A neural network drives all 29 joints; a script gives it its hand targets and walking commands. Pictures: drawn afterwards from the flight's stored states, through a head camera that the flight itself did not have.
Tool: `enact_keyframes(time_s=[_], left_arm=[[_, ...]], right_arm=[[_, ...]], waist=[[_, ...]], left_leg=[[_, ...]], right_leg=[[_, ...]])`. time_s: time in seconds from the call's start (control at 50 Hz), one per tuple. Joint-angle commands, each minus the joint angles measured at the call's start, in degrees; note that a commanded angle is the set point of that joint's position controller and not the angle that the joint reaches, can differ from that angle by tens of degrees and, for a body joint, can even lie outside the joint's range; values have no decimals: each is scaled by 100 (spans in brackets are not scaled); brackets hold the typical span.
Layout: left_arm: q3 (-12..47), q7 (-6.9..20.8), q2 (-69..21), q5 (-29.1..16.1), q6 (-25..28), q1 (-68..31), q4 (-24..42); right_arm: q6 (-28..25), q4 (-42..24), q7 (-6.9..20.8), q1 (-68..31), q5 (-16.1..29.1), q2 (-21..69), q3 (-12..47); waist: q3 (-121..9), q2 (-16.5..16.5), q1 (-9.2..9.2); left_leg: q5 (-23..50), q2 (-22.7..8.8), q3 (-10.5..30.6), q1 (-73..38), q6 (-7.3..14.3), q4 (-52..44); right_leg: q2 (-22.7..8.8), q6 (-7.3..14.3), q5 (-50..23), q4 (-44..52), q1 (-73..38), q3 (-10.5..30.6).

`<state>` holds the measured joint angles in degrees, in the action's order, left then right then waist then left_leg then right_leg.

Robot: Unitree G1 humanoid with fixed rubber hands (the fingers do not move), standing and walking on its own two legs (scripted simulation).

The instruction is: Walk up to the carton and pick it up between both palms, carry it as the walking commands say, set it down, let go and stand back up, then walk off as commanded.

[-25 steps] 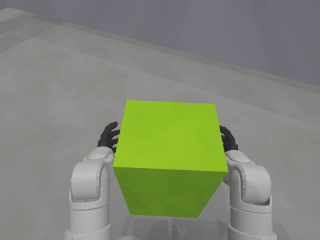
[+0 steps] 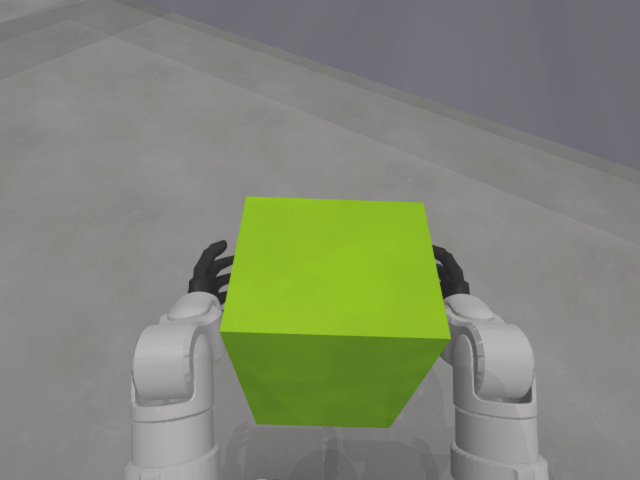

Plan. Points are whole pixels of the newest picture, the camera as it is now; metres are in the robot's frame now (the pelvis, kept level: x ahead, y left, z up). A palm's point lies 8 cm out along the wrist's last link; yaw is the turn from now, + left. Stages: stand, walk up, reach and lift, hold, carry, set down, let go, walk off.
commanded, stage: carry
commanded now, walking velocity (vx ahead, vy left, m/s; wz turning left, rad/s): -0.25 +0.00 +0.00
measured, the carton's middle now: (328, 328) +0.28 +0.01 +0.04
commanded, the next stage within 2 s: none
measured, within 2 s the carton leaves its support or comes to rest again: neither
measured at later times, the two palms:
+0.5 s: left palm out of the picture +0.07 +0.17 +0.08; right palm out of the picture +0.07 -0.11 +0.08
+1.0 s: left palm out of the picture -0.14 +0.14 +0.09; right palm out of the picture -0.16 -0.14 +0.07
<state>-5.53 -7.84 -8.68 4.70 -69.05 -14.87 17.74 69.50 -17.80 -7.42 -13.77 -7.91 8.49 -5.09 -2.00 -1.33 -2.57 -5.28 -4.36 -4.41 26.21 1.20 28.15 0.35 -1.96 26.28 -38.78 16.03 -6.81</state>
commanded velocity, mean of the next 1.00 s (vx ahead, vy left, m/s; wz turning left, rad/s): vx -0.22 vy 0.00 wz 0.00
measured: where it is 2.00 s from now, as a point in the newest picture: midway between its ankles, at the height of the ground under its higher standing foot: outside the picture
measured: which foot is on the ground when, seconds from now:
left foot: down 0.00-0.06, up 0.08-0.46, down 0.48-0.92, up 0.94-1.00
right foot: up 0.00-0.02, down 0.04-0.50, up 0.52-0.88, down 0.90-1.00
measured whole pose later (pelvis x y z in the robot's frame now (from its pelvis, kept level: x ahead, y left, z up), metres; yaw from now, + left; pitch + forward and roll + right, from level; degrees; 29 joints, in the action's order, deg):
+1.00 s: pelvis -0.42 +0.02 +0.00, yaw -2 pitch +1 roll -1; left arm -2.5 -7.0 -8.3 5.6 -69.3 -12.9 16.1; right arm 70.1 -19.5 -8.0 -8.9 -6.8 7.7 -4.7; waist 0.3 -2.9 -0.1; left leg -22.4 -2.6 -3.0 31.6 0.8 47.3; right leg 0.5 2.3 17.3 -28.1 11.6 -6.2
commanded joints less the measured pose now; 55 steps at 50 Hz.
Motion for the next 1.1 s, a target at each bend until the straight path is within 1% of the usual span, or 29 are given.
enact_keyframes(time_s=[0.0,0.02,0.04,0.06,0.08,0.1,0.16,0.26,0.36,0.4,0.42,0.44,0.46,0.48,0.5,0.54,0.56,0.64,0.78,0.84,0.86,0.88,0.9,0.92,0.94,0.96,0.98,1.0,1.08], left_arm=[[4007,1715,-5607,-2171,-54,-2160,79],[3948,1698,-5521,-2069,-43,-1980,119],[3975,1707,-5559,-2037,-21,-1995,121],[3798,1739,-5546,-1988,37,-2000,3],[3866,1763,-5608,-2101,11,-2234,336],[3868,1798,-5698,-2182,3,-2270,390],[3718,1691,-5528,-1938,20,-2045,351],[3404,1675,-5251,-1666,-46,-1294,-92],[3659,1717,-5324,-1861,-44,-1734,26],[3812,1678,-5399,-1905,-55,-1791,86],[3808,1663,-5331,-1860,-61,-1722,7],[3850,1653,-5306,-1847,-61,-1641,-18],[3909,1637,-5415,-1867,-49,-1747,94],[4046,1636,-5456,-2059,-24,-2225,517],[4190,1654,-5739,-2230,-9,-2532,721],[4163,1690,-6015,-2348,51,-2474,476],[4197,1665,-5900,-2378,79,-2422,508],[4376,1571,-5569,-2394,-18,-2156,620],[4115,1652,-5615,-2224,-89,-2061,90],[4032,1635,-5645,-2148,-17,-2099,219],[3999,1616,-5622,-2097,-3,-1974,218],[3990,1628,-5625,-2099,-7,-1960,230],[3942,1661,-5561,-2066,19,-1887,171],[3859,1674,-5618,-2011,97,-2067,212],[3810,1718,-5614,-2058,76,-2140,375],[3853,1756,-5698,-2137,35,-2162,400],[3845,1754,-5638,-2123,53,-2288,400],[3840,1725,-5659,-2058,50,-2133,283],[3557,1682,-5459,-1794,-7,-1534,-56]], right_arm=[[-98,-247,1429,-2203,2245,5657,3858],[-91,-267,1456,-2198,2289,5682,3895],[-73,-446,1459,-2317,2338,5613,3990],[-69,-745,1444,-2893,2481,5734,4184],[-81,-750,1439,-3057,2600,5949,4240],[-139,-900,1428,-3283,2723,5945,4317],[-40,-904,1462,-3148,2850,5746,4471],[75,-423,1434,-2431,2718,5526,4384],[42,-362,1365,-2612,2637,5635,4264],[51,-322,1366,-2457,2589,5653,4158],[41,-217,1370,-2264,2533,5583,4084],[9,-212,1394,-2215,2517,5663,4063],[5,-247,1429,-2275,2572,5704,4059],[-48,-263,1445,-2391,2623,5780,4124],[-86,-575,1483,-2495,2637,5807,4082],[-92,-897,1500,-2858,2708,5945,4094],[-134,-901,1479,-2763,2641,5799,3991],[-94,-429,1410,-1829,2305,5477,3688],[-54,-308,1459,-2072,2229,5446,3770],[-101,-438,1462,-2224,2334,5624,3912],[-98,-453,1468,-2224,2389,5622,3961],[-100,-458,1477,-2161,2419,5645,4008],[-95,-585,1474,-2322,2477,5589,4113],[-78,-842,1485,-2770,2587,5670,4268],[-120,-1055,1456,-3148,2718,5890,4390],[-138,-1003,1448,-3196,2761,5860,4407],[-126,-963,1449,-3229,2799,5765,4409],[-78,-951,1454,-3140,2838,5749,4489],[74,-585,1453,-2691,2785,5605,4482]], waist=[[-1886,-644,288],[-1862,223,253],[-1749,1576,182],[-1543,2241,93],[-1341,1319,122],[-1450,792,192],[-1377,788,220],[-1845,1249,178],[-2006,1623,142],[-2043,1249,228],[-1996,912,212],[-1902,319,229],[-1782,-1124,189],[-1576,-1511,321],[-1366,-1359,352],[-1428,-323,193],[-1532,-681,149],[-1756,-1064,192],[-1981,-1263,306],[-2005,-1005,284],[-2005,-786,293],[-2036,-101,265],[-1927,1382,193],[-1638,2080,26],[-1307,1261,98],[-1327,666,194],[-1253,543,242],[-1175,656,244],[-1614,1035,185]], left_leg=[[988,-871,1110,-1267,278,-323],[236,-599,822,-552,50,134],[-1601,47,50,211,-201,942],[-2822,68,10,356,-99,2621],[-2970,270,478,452,-25,3828],[-2524,292,736,683,-50,4125],[-2024,268,543,968,-227,4283],[-2417,360,139,600,-398,2870],[-2566,578,-1,-511,-184,1264],[-1609,454,-158,-1297,-63,-455],[-1140,252,-93,-1804,-29,-960],[-1060,-263,524,-2329,103,-1204],[313,-1657,1980,-2577,418,-1308],[1794,-2485,1997,-1527,1120,-951],[1829,-2383,1772,-691,1302,-1043],[1853,-1435,544,-967,775,-631],[2064,-1174,340,-1213,599,-446],[3519,-1219,655,-2179,699,-39],[1643,-1409,1550,-2271,892,-686],[1318,-1061,1279,-1987,518,-613],[1080,-937,1223,-1540,339,-503],[476,-709,933,-966,139,-126],[-1357,-42,157,-44,-158,649],[-2870,111,-128,160,-137,2492],[-2872,131,533,355,-17,3643],[-2353,161,777,644,-61,3792],[-1932,98,714,827,-119,3784],[-1695,78,553,826,-170,3689],[-1977,178,237,290,-388,2463]], right_leg=[[-362,101,-862,2106,-904,359],[-1006,195,-1138,2148,-1410,1052],[-2226,779,-2885,1992,-1358,2008],[-2822,1423,-4126,1978,-582,2023],[-2635,1468,-4567,2021,-331,1635],[-2182,1245,-4450,1874,-656,979],[-1748,942,-4194,1723,-820,663],[-1962,1204,-5142,1570,-1551,1220],[-1865,1076,-3753,1918,-1107,1438],[-1688,847,-3268,1664,-784,1097],[-1497,635,-2823,1533,-316,915],[-1140,295,-2238,1161,446,656],[-620,-42,-623,343,1514,215],[-427,-105,524,-954,1590,-5],[-381,-11,518,-2241,1410,332],[-288,130,-182,-2796,1414,551],[-264,121,-343,-2850,1562,409],[-75,-42,-134,-2083,1692,111],[81,18,335,-5,574,35],[36,39,-641,1864,-490,-101],[-194,85,-759,2035,-971,186],[-692,176,-957,2240,-1499,707],[-1997,642,-1977,2256,-1520,2015],[-2894,1472,-2903,2328,-593,2317],[-2750,1467,-3436,2360,-352,1811],[-2208,1140,-3162,2262,-714,1079],[-1808,896,-3041,2147,-862,644],[-1764,812,-3180,2095,-851,729],[-1594,921,-3352,1870,-1212,791]])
